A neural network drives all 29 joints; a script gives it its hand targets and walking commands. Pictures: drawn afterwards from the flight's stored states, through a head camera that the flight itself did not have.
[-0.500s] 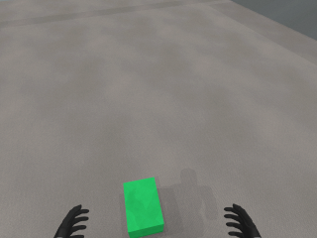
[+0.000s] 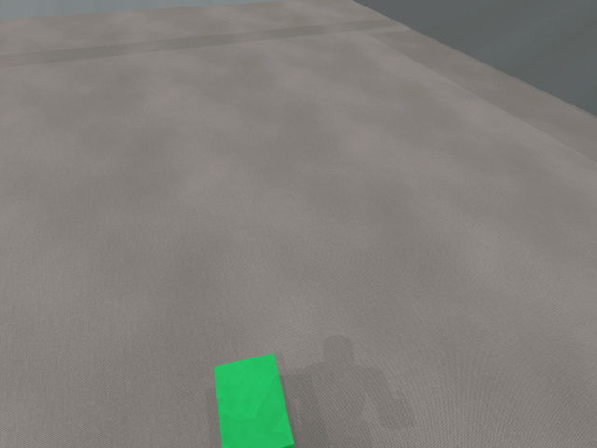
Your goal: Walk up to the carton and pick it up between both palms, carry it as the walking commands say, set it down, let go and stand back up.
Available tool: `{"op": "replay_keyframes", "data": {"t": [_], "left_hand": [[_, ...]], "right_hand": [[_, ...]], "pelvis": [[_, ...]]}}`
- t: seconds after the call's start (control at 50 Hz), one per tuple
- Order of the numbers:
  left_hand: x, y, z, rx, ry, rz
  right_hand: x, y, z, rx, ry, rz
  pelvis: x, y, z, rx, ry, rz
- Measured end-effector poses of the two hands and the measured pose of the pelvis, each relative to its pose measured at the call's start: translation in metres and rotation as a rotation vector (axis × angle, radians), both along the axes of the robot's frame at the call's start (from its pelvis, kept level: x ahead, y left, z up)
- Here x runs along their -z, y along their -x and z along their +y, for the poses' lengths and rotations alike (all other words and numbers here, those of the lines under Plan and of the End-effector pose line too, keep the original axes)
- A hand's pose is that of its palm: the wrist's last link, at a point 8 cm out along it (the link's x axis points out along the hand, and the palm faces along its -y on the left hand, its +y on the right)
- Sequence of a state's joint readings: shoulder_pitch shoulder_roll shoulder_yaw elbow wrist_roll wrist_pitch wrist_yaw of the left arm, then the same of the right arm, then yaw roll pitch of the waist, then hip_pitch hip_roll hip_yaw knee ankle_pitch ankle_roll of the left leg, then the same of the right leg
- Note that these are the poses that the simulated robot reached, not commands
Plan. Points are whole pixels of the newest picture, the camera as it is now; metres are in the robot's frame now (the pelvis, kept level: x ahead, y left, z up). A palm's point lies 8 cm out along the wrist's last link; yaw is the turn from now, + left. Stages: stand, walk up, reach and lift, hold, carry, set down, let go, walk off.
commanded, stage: stand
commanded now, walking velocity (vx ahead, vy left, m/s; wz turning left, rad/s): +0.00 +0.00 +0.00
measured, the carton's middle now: (252, 413) +0.40 +0.10 -0.69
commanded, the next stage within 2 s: none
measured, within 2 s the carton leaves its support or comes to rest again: neither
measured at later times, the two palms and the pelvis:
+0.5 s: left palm out of the picture +0.05 +0.29 -0.11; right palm out of the picture +0.02 -0.30 -0.10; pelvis -0.03 -0.01 +0.01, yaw -1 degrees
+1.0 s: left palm out of the picture +0.02 +0.30 -0.12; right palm out of the picture +0.02 -0.29 -0.10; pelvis -0.04 +0.01 +0.01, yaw +0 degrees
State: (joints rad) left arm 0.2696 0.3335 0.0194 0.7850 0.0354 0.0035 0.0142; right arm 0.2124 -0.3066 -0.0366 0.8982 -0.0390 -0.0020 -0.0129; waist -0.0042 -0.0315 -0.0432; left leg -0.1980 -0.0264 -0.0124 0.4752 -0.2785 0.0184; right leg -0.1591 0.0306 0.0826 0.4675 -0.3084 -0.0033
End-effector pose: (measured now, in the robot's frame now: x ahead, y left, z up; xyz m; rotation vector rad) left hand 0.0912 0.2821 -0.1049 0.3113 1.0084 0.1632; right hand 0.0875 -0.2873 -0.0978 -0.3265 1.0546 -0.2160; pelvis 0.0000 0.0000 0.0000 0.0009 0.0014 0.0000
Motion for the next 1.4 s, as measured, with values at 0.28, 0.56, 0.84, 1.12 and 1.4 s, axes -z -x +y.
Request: {"op": "replay_keyframes", "data": {"t": [0.28,0.56,0.84,1.12,1.4], "left_hand": [[-0.004,0.015,-0.002,0.014,-0.020,0.009],[0.007,0.051,0.004,-0.011,-0.007,0.105],[0.008,0.068,0.016,-0.033,-0.010,0.130],[0.011,0.075,0.019,-0.028,-0.004,0.163],[0.005,0.064,0.030,-0.038,-0.036,0.174]], "right_hand": [[0.010,0.041,-0.004,0.027,-0.032,0.067],[0.006,0.074,-0.012,0.045,-0.003,0.138],[0.004,0.071,-0.009,0.037,0.003,0.126],[0.004,0.071,-0.005,0.034,0.006,0.138],[0.010,0.072,0.000,0.043,-0.012,0.178]], "pelvis": [[-0.003,0.016,-0.008,0.002,0.006,-0.034],[-0.006,0.029,-0.005,0.014,0.007,-0.050],[-0.007,0.036,0.001,0.007,0.010,-0.064],[-0.007,0.040,0.007,0.005,0.010,-0.059],[-0.008,0.034,0.008,0.006,0.005,-0.048]]}}
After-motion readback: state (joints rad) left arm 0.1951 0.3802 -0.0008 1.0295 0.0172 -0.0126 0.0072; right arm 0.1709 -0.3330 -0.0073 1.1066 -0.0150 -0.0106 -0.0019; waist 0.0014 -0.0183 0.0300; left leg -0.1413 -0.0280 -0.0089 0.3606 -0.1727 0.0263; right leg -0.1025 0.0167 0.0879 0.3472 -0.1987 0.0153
